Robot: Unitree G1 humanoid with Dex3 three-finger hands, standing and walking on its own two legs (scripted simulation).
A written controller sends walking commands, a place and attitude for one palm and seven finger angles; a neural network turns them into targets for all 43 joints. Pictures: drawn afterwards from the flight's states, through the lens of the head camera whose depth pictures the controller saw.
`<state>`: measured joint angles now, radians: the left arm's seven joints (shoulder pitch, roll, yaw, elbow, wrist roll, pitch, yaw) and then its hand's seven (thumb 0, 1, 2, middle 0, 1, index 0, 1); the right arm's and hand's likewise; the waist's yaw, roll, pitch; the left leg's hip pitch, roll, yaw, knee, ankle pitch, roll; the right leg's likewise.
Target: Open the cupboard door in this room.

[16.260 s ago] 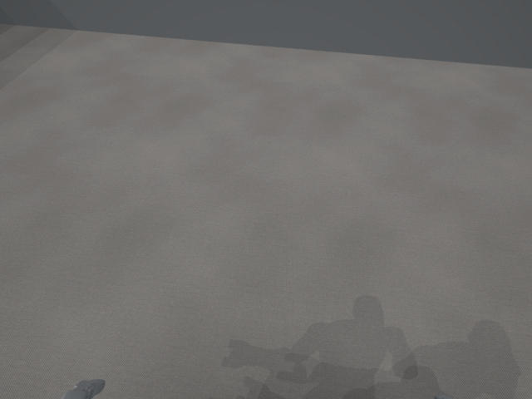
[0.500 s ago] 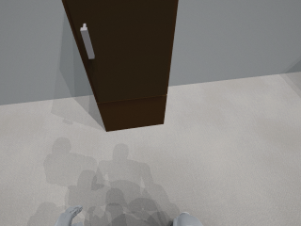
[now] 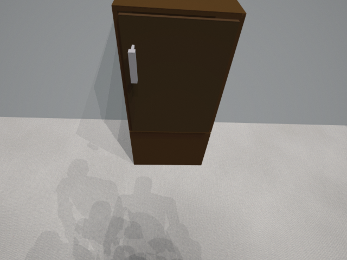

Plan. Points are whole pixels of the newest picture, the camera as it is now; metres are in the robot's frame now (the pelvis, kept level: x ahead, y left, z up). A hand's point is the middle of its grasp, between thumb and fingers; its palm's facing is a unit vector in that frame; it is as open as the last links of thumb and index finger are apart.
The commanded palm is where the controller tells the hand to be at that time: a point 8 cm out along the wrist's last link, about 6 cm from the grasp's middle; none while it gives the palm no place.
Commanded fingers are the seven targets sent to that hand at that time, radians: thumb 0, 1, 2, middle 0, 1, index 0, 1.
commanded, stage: take the last steps up to it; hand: left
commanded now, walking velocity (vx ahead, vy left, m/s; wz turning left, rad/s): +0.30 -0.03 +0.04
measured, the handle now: (133, 64) +0.78 +0.19 +0.03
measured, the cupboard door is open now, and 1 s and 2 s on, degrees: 0 0 0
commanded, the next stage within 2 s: come to a stop and stand still in 0.72 s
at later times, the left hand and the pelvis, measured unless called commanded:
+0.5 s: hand out of the picture +0.11 +0.11 -0.17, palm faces +0.09 -0.98 -0.19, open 7.3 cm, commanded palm none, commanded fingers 0.00 0.90 0.90 -0.20 -0.30 -0.20 -0.30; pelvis +0.11 -0.06 +0.00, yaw +2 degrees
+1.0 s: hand (118, 227) +0.24 +0.16 -0.18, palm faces +0.07 -0.98 -0.19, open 7.4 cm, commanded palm none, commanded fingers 0.00 0.90 0.90 -0.20 -0.30 -0.20 -0.30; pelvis +0.23 -0.02 +0.00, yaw +2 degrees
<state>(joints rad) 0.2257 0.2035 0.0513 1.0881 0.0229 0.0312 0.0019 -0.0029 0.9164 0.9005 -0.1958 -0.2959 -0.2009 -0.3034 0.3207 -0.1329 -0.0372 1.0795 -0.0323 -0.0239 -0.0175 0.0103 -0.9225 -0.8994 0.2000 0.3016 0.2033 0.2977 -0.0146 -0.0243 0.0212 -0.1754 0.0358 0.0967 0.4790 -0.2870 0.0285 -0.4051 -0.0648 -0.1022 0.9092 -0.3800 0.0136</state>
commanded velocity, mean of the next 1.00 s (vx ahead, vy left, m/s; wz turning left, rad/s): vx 0.14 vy -0.02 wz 0.02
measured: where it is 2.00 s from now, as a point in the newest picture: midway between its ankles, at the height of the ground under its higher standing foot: outside the picture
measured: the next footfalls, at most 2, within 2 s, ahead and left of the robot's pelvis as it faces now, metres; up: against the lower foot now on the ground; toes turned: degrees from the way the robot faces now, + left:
right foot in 0.30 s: +0.16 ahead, -0.16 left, +0.00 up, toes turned -8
left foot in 0.74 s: +0.27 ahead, +0.08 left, +0.00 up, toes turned +12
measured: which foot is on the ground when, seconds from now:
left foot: down 0.00-0.30, up 0.32-0.72, down 0.74-1.00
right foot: up 0.00-0.28, down 0.30-0.76, up 0.78-1.00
